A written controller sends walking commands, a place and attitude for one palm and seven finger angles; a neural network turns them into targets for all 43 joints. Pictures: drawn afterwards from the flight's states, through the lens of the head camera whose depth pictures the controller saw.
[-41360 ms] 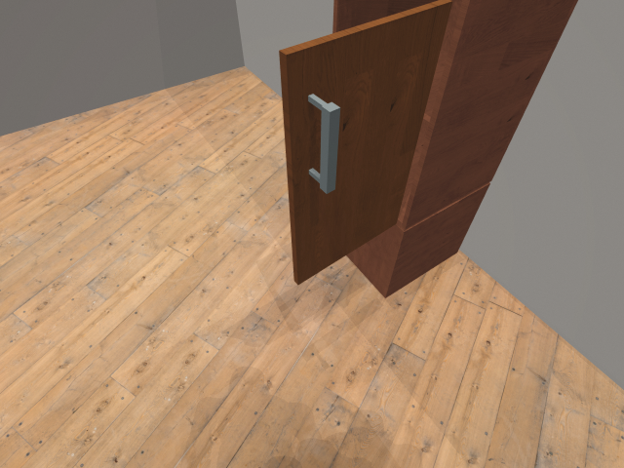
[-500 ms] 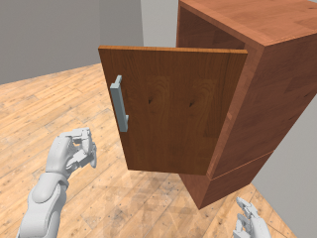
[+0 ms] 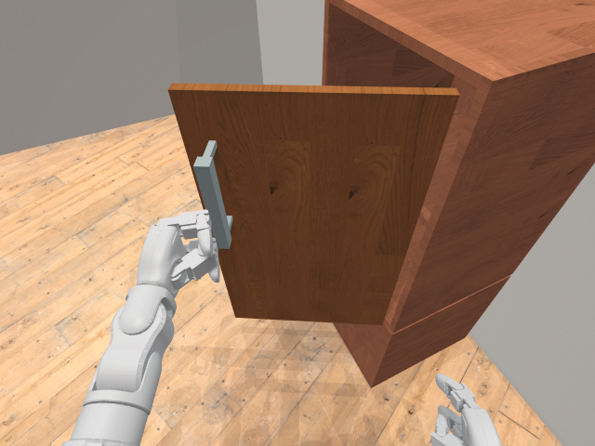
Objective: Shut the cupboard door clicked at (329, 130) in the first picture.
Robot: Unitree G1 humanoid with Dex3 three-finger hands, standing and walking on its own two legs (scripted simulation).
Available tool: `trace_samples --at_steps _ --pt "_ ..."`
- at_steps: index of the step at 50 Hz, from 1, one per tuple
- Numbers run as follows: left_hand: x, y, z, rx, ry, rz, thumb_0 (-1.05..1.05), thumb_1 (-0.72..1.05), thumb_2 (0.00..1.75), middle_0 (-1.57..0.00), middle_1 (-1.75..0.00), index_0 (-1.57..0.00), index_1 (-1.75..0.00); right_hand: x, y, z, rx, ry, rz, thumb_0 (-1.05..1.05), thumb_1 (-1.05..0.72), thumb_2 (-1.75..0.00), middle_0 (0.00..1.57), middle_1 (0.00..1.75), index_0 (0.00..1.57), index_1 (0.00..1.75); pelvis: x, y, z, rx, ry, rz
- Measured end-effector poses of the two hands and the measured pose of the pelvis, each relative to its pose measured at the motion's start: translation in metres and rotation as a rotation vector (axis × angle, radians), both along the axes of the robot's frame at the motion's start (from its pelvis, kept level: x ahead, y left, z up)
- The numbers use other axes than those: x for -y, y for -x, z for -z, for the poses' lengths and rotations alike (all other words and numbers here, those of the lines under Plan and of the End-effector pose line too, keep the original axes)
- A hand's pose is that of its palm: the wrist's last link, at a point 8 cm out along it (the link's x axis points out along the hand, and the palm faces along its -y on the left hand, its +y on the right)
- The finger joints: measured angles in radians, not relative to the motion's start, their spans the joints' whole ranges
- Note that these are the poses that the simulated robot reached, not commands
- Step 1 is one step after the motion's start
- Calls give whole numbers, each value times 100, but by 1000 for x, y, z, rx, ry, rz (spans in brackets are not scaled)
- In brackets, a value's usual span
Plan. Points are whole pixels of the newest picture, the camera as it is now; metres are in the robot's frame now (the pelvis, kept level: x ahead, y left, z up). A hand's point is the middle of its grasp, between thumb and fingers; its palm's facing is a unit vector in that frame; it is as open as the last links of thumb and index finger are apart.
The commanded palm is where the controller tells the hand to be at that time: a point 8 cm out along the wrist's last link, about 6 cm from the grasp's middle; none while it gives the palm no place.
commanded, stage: bring the fist close to the handle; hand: left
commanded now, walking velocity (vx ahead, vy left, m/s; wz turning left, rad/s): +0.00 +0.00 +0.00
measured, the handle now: (218, 197) +0.44 +0.15 +0.10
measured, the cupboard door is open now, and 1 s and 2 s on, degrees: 61 60 41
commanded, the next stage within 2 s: push the door shut along its arc in 0.50 s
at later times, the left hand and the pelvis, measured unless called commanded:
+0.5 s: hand (220, 251) +0.33 +0.13 +0.11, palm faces +0.01 -1.00 -0.03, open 3.1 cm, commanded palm +0.31 +0.17 +0.11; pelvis +0.00 +0.00 +0.00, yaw -1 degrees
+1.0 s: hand (228, 229) +0.37 +0.12 +0.11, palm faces -0.09 -1.00 -0.03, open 3.2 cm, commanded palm +0.36 +0.17 +0.11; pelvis +0.00 +0.00 +0.00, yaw -1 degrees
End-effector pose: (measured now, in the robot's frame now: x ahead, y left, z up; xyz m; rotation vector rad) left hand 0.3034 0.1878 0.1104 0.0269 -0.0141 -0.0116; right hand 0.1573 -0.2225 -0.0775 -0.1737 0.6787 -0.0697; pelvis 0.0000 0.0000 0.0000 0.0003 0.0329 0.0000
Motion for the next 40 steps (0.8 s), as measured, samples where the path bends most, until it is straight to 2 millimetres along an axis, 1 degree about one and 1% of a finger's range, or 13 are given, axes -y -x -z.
trace_samples --at_steps 4,9,17,25,29,35,40 --pt "7 -12 -1 -1 7 0 2 90 90 -130 -150 -130 -150 2 4 2 -24 -3 12 1 -91 -90 20 30 20 30 0 -3 0 -4 -2 6" --pt "14 -19 -1 1 11 1 2 90 90 -130 -150 -130 -150 7 9 5 -55 -3 29 1 -91 -90 20 30 20 30 0 -5 -1 -7 -3 13" --pt "11 -14 2 -3 3 -16 2 90 90 -130 -150 -130 -150 14 13 5 -77 2 52 1 -91 -90 20 30 20 30 2 -7 -2 -2 -5 21" --pt "9 -8 0 4 1 -19 2 90 90 -130 -150 -130 -150 14 8 3 -66 6 42 1 -91 -90 20 30 20 30 3 -4 -3 8 -3 9" --pt "9 -10 1 -8 1 -19 2 90 90 -130 -150 -130 -150 12 5 2 -59 5 37 1 -91 -90 20 30 20 30 4 -2 -3 9 -2 7" --pt "10 -15 -2 4 0 -7 2 90 90 -130 -150 -130 -150 10 6 1 -53 0 34 1 -91 -90 20 30 20 30 4 0 -3 9 -3 8" --pt "10 -26 -3 0 -9 21 2 90 90 -130 -150 -130 -150 12 12 3 -70 4 41 1 -91 -90 20 30 20 30 4 2 -2 7 -2 5"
